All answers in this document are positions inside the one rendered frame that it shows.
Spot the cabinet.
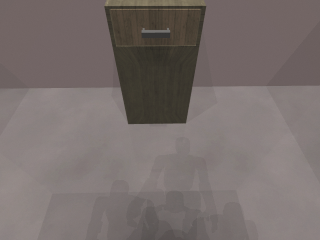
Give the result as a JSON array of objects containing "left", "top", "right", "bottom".
[{"left": 104, "top": 0, "right": 206, "bottom": 124}]

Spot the handle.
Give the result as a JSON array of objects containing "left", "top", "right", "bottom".
[{"left": 141, "top": 28, "right": 171, "bottom": 38}]

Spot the drawer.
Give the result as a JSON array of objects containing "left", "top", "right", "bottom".
[{"left": 110, "top": 8, "right": 201, "bottom": 46}]

